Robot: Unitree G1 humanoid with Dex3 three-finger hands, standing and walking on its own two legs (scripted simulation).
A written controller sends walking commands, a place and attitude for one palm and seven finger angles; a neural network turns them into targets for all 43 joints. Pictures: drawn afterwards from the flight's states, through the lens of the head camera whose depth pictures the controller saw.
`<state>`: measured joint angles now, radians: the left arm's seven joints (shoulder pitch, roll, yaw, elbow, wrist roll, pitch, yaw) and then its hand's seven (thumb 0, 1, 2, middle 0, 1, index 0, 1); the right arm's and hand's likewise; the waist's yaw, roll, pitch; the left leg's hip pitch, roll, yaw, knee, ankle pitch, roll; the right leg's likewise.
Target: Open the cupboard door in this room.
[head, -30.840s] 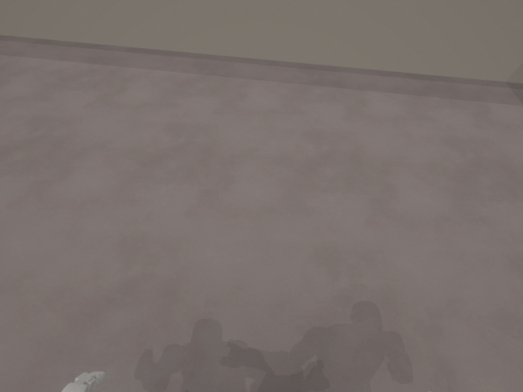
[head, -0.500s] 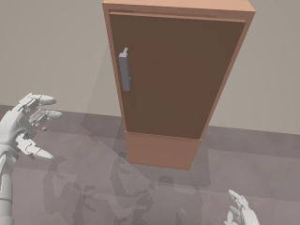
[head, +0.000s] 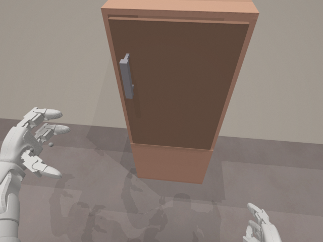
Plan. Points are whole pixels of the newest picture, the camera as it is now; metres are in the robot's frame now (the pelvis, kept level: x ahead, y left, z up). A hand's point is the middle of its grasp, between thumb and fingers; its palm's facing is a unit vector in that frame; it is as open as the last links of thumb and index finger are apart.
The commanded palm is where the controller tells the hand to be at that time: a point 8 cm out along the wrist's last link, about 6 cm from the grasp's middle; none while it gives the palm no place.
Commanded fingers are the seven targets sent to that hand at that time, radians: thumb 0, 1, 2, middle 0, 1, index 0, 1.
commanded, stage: move the hooked fingers beside the handle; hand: left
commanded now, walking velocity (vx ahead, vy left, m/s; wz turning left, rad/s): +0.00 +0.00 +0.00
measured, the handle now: (128, 76) +0.59 +0.16 +0.10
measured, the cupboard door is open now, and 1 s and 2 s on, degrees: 0 0 0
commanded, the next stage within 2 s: none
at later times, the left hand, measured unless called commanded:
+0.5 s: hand (75, 118) +0.37 +0.25 +0.11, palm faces -0.04 -1.00 -0.01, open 14.0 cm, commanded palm +0.35 +0.30 +0.11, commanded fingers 0.00 -0.50 0.30 -0.30 -1.20 -0.30 -1.20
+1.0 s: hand (88, 101) +0.44 +0.24 +0.11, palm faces -0.05 -1.00 -0.01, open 14.0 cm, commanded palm +0.43 +0.29 +0.11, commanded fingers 0.00 -0.50 0.30 -0.30 -1.20 -0.30 -1.20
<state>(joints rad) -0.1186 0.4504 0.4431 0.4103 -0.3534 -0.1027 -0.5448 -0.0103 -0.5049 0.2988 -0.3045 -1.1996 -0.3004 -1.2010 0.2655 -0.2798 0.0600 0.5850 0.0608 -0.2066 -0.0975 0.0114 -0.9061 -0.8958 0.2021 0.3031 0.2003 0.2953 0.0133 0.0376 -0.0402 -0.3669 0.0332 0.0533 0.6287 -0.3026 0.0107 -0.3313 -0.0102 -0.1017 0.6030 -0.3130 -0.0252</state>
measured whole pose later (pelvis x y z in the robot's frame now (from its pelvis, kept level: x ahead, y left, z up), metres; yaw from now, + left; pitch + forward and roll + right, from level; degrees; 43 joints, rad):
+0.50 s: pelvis +0.00 +0.00 +0.00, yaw -1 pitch +6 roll +0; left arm -0.43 0.48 0.41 0.72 -0.28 -0.16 -0.48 -0.01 -0.50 0.30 -0.30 -1.20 -0.30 -1.20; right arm 0.33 -0.29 0.05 0.61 0.06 -0.16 -0.09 0.01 -0.91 -0.90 0.20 0.30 0.20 0.30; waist -0.04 0.02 -0.04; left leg -0.45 0.04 0.07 0.66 -0.31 0.02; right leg -0.43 -0.01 -0.08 0.65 -0.32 -0.02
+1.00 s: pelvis +0.00 +0.01 -0.01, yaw -1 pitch +9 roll -1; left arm -0.71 0.49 0.37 0.96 -0.20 -0.25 -0.41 -0.01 -0.51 0.30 -0.30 -1.20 -0.30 -1.20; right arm 0.33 -0.28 0.05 0.63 0.04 -0.09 -0.07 0.01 -0.91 -0.90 0.20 0.30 0.20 0.30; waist -0.07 0.01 -0.04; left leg -0.54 0.03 0.06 0.71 -0.33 0.03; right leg -0.50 -0.02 -0.09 0.67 -0.33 -0.01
